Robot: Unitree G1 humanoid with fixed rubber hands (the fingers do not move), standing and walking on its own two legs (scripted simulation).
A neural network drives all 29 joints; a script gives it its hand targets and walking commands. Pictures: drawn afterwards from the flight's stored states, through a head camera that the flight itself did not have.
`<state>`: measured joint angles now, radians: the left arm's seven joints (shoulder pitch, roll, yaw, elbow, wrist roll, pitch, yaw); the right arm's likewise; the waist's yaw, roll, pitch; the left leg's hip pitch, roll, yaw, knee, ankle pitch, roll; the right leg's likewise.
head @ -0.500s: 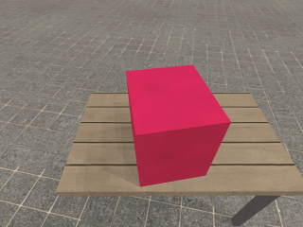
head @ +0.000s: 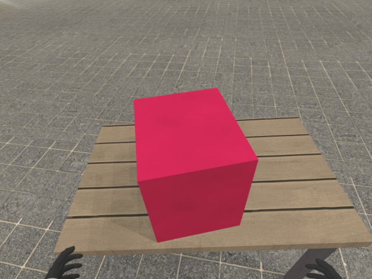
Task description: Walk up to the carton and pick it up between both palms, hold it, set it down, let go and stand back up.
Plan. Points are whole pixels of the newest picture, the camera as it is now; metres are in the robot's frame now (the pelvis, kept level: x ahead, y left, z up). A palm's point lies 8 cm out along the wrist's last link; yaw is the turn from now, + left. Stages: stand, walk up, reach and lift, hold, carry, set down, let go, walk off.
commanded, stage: reach and lift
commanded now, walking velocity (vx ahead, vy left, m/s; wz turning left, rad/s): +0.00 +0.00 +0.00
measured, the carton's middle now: (187, 163) +0.45 +0.01 -0.02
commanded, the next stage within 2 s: none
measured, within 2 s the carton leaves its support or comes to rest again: neither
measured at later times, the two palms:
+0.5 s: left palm (79, 247) +0.22 +0.25 -0.03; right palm (330, 264) +0.20 -0.29 -0.06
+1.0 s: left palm (94, 249) +0.21 +0.21 +0.00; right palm (320, 258) +0.20 -0.25 -0.02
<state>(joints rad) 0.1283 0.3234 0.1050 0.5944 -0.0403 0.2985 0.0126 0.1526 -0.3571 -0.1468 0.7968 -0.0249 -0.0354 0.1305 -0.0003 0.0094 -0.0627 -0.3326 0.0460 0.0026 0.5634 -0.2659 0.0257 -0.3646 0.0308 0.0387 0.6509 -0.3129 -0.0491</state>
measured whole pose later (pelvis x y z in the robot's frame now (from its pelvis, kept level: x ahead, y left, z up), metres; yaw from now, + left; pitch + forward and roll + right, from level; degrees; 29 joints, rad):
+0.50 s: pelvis +0.03 -0.01 +0.00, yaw +0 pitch +4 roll +2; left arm 0.14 0.25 0.11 0.48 -0.10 0.07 0.04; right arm 0.15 -0.34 -0.10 0.67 0.14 -0.14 0.16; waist 0.00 0.01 -0.06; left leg -0.33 0.06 0.00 0.54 -0.26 0.03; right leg -0.35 0.05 0.04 0.60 -0.32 -0.06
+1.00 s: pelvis +0.00 +0.00 +0.01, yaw +0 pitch +2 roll +1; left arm 0.18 0.13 -0.02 0.32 -0.14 -0.05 0.12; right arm 0.15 -0.34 -0.03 0.56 0.29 -0.21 0.20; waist 0.00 0.01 -0.08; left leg -0.33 0.06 -0.03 0.53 -0.24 0.03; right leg -0.33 0.05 0.02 0.56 -0.26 -0.06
